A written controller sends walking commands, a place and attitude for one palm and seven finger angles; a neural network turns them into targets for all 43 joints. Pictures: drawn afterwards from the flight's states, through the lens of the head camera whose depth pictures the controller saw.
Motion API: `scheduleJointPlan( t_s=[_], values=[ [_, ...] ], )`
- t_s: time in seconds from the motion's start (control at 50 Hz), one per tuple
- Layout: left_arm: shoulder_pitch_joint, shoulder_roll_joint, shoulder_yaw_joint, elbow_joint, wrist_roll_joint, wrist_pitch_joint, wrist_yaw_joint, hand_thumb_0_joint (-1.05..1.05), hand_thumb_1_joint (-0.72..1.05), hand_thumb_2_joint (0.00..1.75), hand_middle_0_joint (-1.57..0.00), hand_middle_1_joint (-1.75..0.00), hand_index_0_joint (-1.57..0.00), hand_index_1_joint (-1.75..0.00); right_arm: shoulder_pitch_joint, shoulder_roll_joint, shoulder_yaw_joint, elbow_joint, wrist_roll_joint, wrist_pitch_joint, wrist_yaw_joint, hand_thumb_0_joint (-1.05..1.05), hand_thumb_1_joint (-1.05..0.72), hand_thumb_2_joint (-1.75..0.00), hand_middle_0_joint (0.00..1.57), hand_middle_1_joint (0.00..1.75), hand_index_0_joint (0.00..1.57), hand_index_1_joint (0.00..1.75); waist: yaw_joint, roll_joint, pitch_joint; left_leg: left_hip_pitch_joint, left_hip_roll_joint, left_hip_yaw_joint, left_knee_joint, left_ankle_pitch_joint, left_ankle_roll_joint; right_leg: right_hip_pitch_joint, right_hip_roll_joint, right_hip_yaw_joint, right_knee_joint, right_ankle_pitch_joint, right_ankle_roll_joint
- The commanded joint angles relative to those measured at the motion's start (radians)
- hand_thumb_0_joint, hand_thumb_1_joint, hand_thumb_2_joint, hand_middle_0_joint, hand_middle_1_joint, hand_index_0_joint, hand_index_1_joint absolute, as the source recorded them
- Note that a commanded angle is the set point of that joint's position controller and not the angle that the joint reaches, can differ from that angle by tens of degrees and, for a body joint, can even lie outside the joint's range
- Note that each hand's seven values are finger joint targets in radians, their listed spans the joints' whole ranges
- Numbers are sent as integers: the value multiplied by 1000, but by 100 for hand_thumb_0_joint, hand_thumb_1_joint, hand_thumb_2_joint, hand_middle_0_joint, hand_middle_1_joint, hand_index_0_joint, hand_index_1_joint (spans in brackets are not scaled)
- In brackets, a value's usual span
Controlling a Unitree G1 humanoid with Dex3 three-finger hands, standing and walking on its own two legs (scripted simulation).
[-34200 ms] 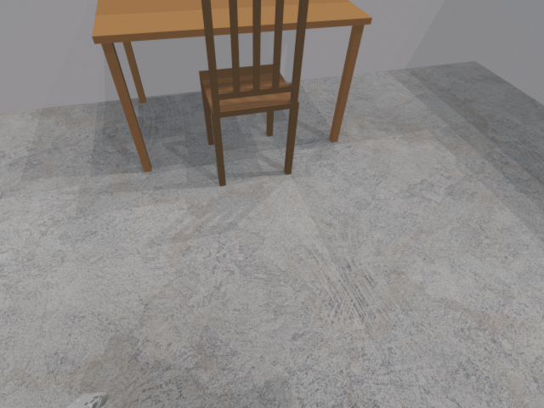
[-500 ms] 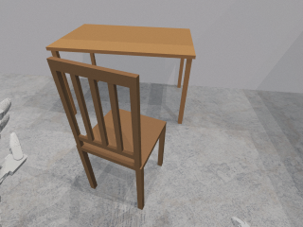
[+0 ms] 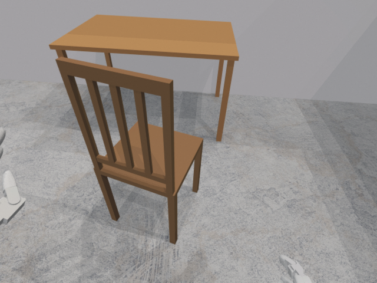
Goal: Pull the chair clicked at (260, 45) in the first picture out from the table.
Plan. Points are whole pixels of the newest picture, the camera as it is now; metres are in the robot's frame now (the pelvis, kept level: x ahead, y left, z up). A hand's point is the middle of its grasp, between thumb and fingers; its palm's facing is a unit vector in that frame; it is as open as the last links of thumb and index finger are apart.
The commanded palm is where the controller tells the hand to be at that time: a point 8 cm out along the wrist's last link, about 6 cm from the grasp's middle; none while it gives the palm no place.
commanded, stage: stop stepping back and stand still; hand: left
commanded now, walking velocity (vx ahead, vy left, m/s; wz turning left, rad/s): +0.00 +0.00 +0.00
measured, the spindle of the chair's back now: (123, 131) +0.62 +0.27 -0.04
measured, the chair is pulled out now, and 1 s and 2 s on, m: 0.62 0.62 0.62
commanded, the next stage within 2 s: let the arm hang, fingers relaxed in 0.04 s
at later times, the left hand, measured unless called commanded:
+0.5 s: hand out of the picture +0.01 +0.20 -0.17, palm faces +0.03 -0.98 -0.17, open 7.2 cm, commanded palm none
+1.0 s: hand out of the picture +0.05 +0.22 -0.15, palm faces +0.03 -0.96 -0.29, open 7.4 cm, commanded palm none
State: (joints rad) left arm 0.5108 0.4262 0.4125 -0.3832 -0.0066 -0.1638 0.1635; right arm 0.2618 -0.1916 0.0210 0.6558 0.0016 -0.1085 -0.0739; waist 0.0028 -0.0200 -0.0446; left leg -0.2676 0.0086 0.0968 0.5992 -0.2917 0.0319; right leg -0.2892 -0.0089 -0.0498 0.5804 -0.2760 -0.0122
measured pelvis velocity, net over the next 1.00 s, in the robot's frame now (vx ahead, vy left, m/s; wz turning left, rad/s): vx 0.02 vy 0.00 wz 0.04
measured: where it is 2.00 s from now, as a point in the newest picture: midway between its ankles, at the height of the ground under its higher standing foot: outside the picture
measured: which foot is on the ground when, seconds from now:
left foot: down 0.00-1.00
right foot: down 0.00-1.00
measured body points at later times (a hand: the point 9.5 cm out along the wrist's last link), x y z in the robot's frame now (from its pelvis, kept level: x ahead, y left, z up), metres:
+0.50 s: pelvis -0.01 +0.02 +0.01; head +0.00 +0.04 +0.45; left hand +0.01 +0.25 -0.16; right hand +0.06 -0.24 -0.12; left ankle +0.04 +0.12 -0.73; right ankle +0.04 -0.12 -0.73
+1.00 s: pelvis +0.02 +0.00 +0.02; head +0.02 -0.01 +0.47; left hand +0.05 +0.27 -0.13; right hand +0.07 -0.25 -0.14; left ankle +0.04 +0.12 -0.73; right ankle +0.04 -0.12 -0.73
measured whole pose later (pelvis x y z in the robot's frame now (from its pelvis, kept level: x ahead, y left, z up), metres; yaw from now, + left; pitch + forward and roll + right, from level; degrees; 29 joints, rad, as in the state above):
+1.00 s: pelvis +0.02 +0.00 +0.02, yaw +2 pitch -1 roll +0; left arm 0.19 0.24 0.00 1.13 0.02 -0.02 0.02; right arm 0.20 -0.23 -0.01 1.11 -0.02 0.00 -0.02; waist -0.01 0.03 0.02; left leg -0.20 -0.01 0.02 0.40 -0.18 0.01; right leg -0.19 0.00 0.03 0.41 -0.20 0.00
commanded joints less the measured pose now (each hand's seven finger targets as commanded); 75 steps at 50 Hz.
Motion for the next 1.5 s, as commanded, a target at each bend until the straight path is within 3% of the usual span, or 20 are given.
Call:
scheduleJointPlan(
  t_s=[0.0,0.04,0.08,0.1,0.12,0.14,0.16,0.2,0.22,0.26,0.28,0.3,0.34,0.4,0.46,0.56,0.58,0.78,1.16,1.48],
  values=[
    [-214,173,59,-275,-15,-56,2,0,90,90,-20,-30,-20,-30,-170,-145,-61,-149,-3,-48,5,0,-90,-90,20,30,20,30,-7,-190,100,-151,31,-88,236,-132,-21,-101,-333,504,-476,-386,-166],
    [-167,153,62,-287,-12,-56,10,0,90,90,-20,-30,-20,-30,-116,-141,-62,-135,-3,-52,4,0,-90,-90,20,30,20,30,-13,-91,16,-33,30,-87,98,-114,-7,-76,-275,366,-382,-315,-141],
    [-110,189,104,-339,-15,-65,22,0,90,90,-20,-30,-20,-30,-112,-144,-59,-139,-5,-51,-8,0,-90,-90,20,30,20,30,-14,17,-40,100,16,-72,-83,-48,-1,-69,-193,210,-263,-222,-91],
    [-83,177,100,-362,-18,-74,23,0,90,90,-20,-30,-20,-30,-120,-144,-52,-149,-9,-53,-13,0,-90,-90,20,30,20,30,-11,101,-47,108,48,-128,-176,-82,17,-62,-144,170,-195,-189,-62],
    [-143,-50,-313,506,63,83,-126,0,90,90,-20,-30,-20,-30,-67,-334,-125,116,-30,-77,83,0,-90,-90,20,30,20,30,-96,224,48,-20,151,-359,-84,156,90,-218,-84,62,127,37,-12],
    [-94,-79,-279,550,38,151,-146,0,90,90,-20,-30,-20,-30,-73,-260,-102,64,-25,3,80,0,-90,-90,20,30,20,30,-41,259,20,-113,227,-408,-215,96,122,-165,-21,64,196,-159,14],
    [-97,-85,-288,536,43,177,-151,0,90,90,-20,-30,-20,-30,-98,-229,-88,35,-27,27,78,0,-90,-90,20,30,20,30,-46,246,25,-191,233,-407,-251,-1,128,-129,-11,79,267,-226,17],
    [-161,-77,-310,611,44,165,-155,0,90,90,-20,-30,-20,-30,-113,-207,-75,23,-40,36,73,0,-90,-90,20,30,20,30,-9,10,-18,-197,173,-359,-192,64,101,-52,-10,77,174,-187,8],
    [-170,-63,-321,669,44,157,-155,0,90,90,-20,-30,-20,-30,-116,-219,-70,31,-39,40,70,0,-90,-90,20,30,20,30,8,-78,-48,-142,138,-302,-135,180,74,0,-13,71,49,-58,0],
    [-221,-2,-326,794,44,146,-147,0,90,90,-20,-30,-20,-30,-88,-225,-75,53,-31,48,70,0,-90,-90,20,30,20,30,-4,-205,-94,-103,38,-194,-44,221,20,87,-94,176,-57,232,-36],
    [-254,20,-331,857,37,149,-146,0,90,90,-20,-30,-20,-30,-70,-221,-74,69,-29,56,74,0,-90,-90,20,30,20,30,-27,-139,-58,-78,16,-169,-65,181,7,56,-132,201,-66,268,-55],
    [-284,23,-343,910,30,160,-145,0,90,90,-20,-30,-20,-30,-65,-223,-73,87,-27,71,78,0,-90,-90,20,30,20,30,-42,-15,-5,-60,29,-206,-133,54,14,-33,-122,177,-85,58,-51],
    [-300,3,-361,1019,31,174,-142,0,90,90,-20,-30,-20,-30,-111,-231,-68,120,-34,96,75,0,-90,-90,20,30,20,30,-16,54,102,-125,62,-252,-244,-148,27,-58,-48,147,-114,-137,-21],
    [-252,-22,-373,1155,31,169,-143,0,90,90,-20,-30,-20,-30,-90,-215,-62,173,-33,102,71,0,-90,-90,20,30,20,30,0,131,80,-130,77,-258,-316,-234,28,17,-30,127,-119,-77,-17],
    [-207,-50,-373,1257,29,157,-143,0,90,90,-20,-30,-20,-30,-60,-189,-62,220,-28,101,61,0,-90,-90,20,30,20,30,-4,170,20,-47,68,-228,-304,-190,21,37,-39,134,-154,-37,-25],
    [-200,-52,-379,1368,24,143,-143,0,90,90,-20,-30,-20,-30,-17,-181,-69,287,-20,98,49,0,-90,-90,20,30,20,30,-17,109,13,40,72,-216,-272,-76,22,22,-61,149,-210,16,-38],
    [-198,-55,-381,1387,24,142,-141,0,90,90,-20,-30,-20,-30,-12,-181,-71,296,-17,101,48,0,-90,-90,20,30,20,30,-19,52,33,53,75,-215,-264,-66,22,5,-64,150,-230,3,-39],
    [-231,-37,-388,1486,22,141,-134,0,90,90,-20,-30,-20,-30,-9,-195,-71,387,-17,102,47,0,-90,-90,20,30,20,30,-19,-17,88,75,77,-195,-276,-6,17,3,-76,170,-269,-1,-37],
    [-334,-35,-380,1479,17,132,-132,0,90,90,-20,-30,-20,-30,-49,-178,-52,441,-25,88,47,0,-90,-90,20,30,20,30,-11,33,33,133,88,-159,-299,233,-8,124,-85,174,-264,235,-25],
    [-316,-36,-378,1493,16,127,-131,0,90,90,-20,-30,-20,-30,-52,-190,-56,449,-21,92,41,0,-90,-90,20,30,20,30,-16,3,43,186,94,-146,-300,245,-9,128,-83,174,-299,270,-29]
  ],
)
